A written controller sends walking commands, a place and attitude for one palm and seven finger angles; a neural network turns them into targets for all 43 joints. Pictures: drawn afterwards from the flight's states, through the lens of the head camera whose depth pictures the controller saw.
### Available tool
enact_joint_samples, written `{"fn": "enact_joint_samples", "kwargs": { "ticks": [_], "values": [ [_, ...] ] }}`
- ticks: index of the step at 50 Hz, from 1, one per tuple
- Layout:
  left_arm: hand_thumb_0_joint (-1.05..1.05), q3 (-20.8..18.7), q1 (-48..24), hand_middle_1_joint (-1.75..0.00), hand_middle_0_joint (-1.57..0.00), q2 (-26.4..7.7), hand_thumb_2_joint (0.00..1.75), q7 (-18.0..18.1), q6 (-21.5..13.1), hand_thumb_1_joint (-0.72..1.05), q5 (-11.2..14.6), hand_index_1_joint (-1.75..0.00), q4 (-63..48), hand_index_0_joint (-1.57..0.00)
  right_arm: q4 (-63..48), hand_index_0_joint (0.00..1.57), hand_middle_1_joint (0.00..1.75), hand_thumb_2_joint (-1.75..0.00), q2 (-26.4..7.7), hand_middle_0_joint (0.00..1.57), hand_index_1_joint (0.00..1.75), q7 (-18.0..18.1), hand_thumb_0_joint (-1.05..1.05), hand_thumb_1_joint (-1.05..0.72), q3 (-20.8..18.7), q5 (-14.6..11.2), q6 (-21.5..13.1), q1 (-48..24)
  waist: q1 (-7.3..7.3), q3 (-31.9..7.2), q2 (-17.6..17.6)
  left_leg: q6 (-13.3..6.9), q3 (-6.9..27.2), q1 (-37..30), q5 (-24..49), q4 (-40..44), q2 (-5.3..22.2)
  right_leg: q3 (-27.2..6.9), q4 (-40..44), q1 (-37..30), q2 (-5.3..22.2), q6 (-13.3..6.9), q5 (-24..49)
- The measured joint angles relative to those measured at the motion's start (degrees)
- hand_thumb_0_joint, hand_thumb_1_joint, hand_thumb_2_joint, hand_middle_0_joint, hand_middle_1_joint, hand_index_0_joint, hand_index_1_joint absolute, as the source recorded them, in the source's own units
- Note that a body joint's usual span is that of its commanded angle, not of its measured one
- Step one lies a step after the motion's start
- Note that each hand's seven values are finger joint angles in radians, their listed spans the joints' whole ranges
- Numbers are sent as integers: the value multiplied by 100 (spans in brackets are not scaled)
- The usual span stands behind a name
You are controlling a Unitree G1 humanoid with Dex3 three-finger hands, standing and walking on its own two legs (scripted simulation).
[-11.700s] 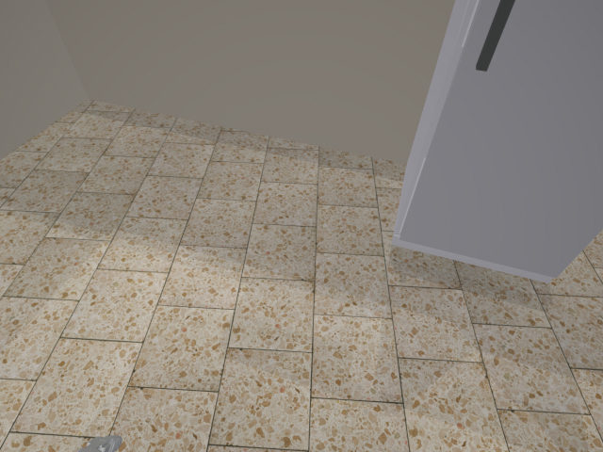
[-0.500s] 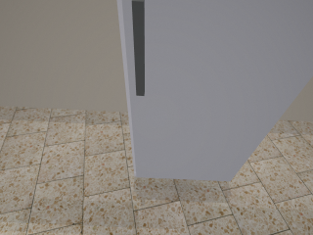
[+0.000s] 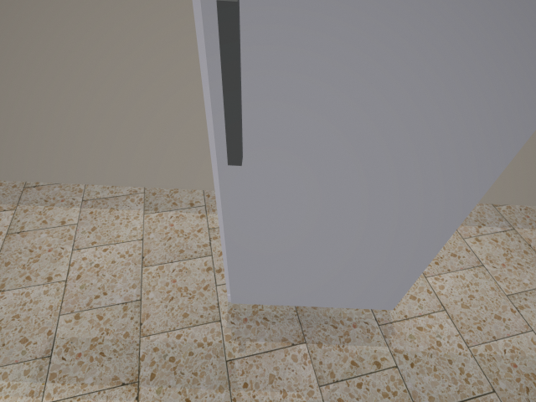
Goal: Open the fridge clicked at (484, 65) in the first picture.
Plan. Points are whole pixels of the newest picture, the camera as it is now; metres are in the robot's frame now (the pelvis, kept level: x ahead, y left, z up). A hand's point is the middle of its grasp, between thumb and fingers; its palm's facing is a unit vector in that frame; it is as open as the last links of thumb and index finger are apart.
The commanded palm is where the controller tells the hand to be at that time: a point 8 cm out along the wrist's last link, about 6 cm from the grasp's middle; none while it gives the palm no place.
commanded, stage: shuffle to correct the standing spot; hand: left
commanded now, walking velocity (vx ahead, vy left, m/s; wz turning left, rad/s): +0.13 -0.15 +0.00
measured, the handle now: (234, 87) +0.53 +0.10 +0.21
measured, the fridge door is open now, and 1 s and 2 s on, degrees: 0 0 0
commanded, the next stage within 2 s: come to a stop and stand still in 0.30 s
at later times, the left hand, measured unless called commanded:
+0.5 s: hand out of the picture -0.03 +0.10 -0.19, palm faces +0.12 -0.98 -0.15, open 7.4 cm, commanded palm none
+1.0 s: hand out of the picture +0.10 +0.12 -0.19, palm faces +0.04 -0.98 -0.21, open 7.3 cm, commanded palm none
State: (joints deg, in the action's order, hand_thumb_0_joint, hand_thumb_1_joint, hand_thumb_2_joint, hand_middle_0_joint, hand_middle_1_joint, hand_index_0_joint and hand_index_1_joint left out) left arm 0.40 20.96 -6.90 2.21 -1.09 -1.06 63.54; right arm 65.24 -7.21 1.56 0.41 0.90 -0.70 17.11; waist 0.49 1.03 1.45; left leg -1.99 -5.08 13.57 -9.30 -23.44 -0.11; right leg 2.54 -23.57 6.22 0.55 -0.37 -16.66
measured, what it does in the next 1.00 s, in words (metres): steps on the spot: right foot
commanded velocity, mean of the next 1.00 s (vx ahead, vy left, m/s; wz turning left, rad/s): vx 0.00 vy -0.04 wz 0.00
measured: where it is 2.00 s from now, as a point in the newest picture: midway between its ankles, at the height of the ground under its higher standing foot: outside the picture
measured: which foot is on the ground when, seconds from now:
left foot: down 0.00-1.00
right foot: down 0.00-0.62, up 0.64-0.80, down 0.82-1.00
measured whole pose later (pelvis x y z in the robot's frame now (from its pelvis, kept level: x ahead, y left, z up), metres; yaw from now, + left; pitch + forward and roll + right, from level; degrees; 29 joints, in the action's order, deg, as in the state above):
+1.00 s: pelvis +0.07 -0.06 -0.01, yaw +0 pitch -1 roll +1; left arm -1.7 14.1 -9.9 2.1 0.2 -1.6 59.6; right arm 61.1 -8.6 1.4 -2.1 1.2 0.9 11.5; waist 0.2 2.6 1.6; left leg 0.3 -5.7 15.8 -14.0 -31.4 2.7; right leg 4.4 -33.0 13.4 1.6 -1.0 -18.6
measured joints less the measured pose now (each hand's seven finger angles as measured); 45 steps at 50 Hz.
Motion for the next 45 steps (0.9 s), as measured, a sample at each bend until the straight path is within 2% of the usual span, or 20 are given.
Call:
{"fn": "enact_joint_samples", "kwargs": {
  "ticks": [13, 18, 20, 22, 25, 27, 28, 29, 30, 32, 35, 37, 40, 42, 45],
  "values": [
    [0, -103, 175, -30, -20, -18, 89, -102, 114, 91, -66, -30, 10, -19, -1, 20, 30, -90, 156, 20, 30, -5, 1, -91, -98, 47, 68, 153, -38, -185, 140, 77, -40, 113, -314, -324, 26, -46, -500, 208, -1, -94, -394],
    [0, -161, 272, -30, -20, 17, 89, -144, 97, 91, -82, -30, -27, -19, -16, 20, 30, -90, 148, 20, 30, 10, 1, -91, -169, 48, 73, 240, -22, -190, 17, 187, 43, 241, -502, -552, 147, 21, -542, 232, -124, -211, -526],
    [0, -186, 344, -30, -20, 37, 89, -133, 53, 91, -75, -30, -45, -19, -10, 20, 30, -90, 124, 20, 30, 17, 1, -90, -174, 47, 72, 270, -4, -184, -63, 166, 87, 334, -683, -827, 258, 86, -476, 151, -228, -274, -566],
    [0, -211, 415, -30, -20, 36, 89, -92, 7, 91, -84, -30, -48, -20, -5, 20, 30, -90, 126, 20, 30, 15, 1, -90, -173, 66, 99, 265, 20, -163, -61, 123, 50, 549, -1202, -1492, 335, 177, -412, 38, -293, -338, -617],
    [0, -197, 501, -30, -20, 80, 89, -6, -68, 91, -94, -30, 4, -19, -11, 20, 30, -90, 106, 20, 30, 39, 1, -91, -149, 58, 116, 93, 122, -44, -9, 132, -14, 825, -1633, -2243, 350, 238, -305, -161, -348, -381, -669],
    [0, -153, 568, -30, -20, 157, 89, 35, -85, 91, -92, -30, 62, -19, -4, 20, 30, -90, 16, 20, 30, 105, 2, -92, -133, 47, 129, -80, 189, 55, 11, 142, -84, 791, -1564, -1981, 296, 214, -315, -266, -357, -367, -711],
    [0, -123, 605, -30, -20, 205, 89, 44, -77, 91, -75, -30, 92, -19, -33, 20, 30, -90, -35, 20, 30, 120, 2, -93, -132, 23, 109, -166, 199, 107, 5, 134, -115, 690, -1256, -1612, 255, 197, -411, -282, -363, -350, -740],
    [0, -94, 645, -30, -20, 256, 89, 41, -55, 91, -48, -30, 120, -19, -84, 20, 30, -90, -89, 20, 30, 134, 2, -93, -132, 3, 70, -242, 186, 157, -30, 97, -139, 545, -639, -1195, 236, 191, -593, -266, -388, -320, -772],
    [0, -78, 656, -30, -20, 275, 89, 31, -19, 91, -15, -30, 155, -20, -127, 20, 30, -90, -102, 19, 30, 154, 2, -93, -141, -5, 30, -331, 156, 214, 1, 47, -172, 452, -409, -1104, 222, 169, -867, -209, -368, -267, -800],
    [0, -68, 601, -30, -20, 265, 89, 45, 67, 91, 23, -30, 200, -20, -251, 20, 30, -90, -71, 19, 30, 173, 2, -93, -157, -26, -47, -465, 119, 264, 143, -41, -297, 293, -596, -1079, 170, 90, -1573, 68, -250, -93, -775],
    [0, -96, 301, -30, -20, 214, 89, 66, 175, 91, 21, -30, 120, -20, -397, 20, 30, -90, -35, 19, 30, 195, 1, -92, -119, -43, -107, -618, 115, 323, 205, -73, -431, 103, -653, -807, 123, -22, -2182, 577, -58, 36, -1288],
    [0, -124, 14, -30, -20, 170, 89, 64, 191, 91, -6, -30, -17, -20, -442, 20, 30, -90, -65, 19, 30, 217, 1, -93, -148, -34, -70, -727, 117, 404, 138, -52, -418, 77, -542, -672, 109, -20, -1999, 783, 105, 70, -1198],
    [0, -176, -304, -30, -20, 51, 89, 56, 131, 91, -61, -30, -269, -20, -480, 20, 30, -90, -123, 20, 30, 145, 0, -95, -191, -22, 35, -818, 143, 447, 68, 11, -361, 191, -511, -760, 112, -37, -1275, 874, 292, 112, -303],
    [0, -204, -437, -30, -20, -34, 89, 59, 88, 91, -95, -30, -356, -20, -478, 20, 30, -90, -139, 20, 30, 92, 0, -95, -242, -26, 106, -844, 146, 427, 18, 89, -305, 273, -583, -927, 171, -11, -1153, 867, 264, 82, -118],
    [0, -200, -532, -30, -20, -149, 89, 23, 119, 92, -101, -30, -398, -20, -505, 20, 30, -90, -159, 20, 30, 12, 0, -95, -292, -9, 202, -763, 32, 253, -55, 177, -139, 341, -687, -974, 228, 132, -1125, 848, 185, -9, -259]
  ]
}}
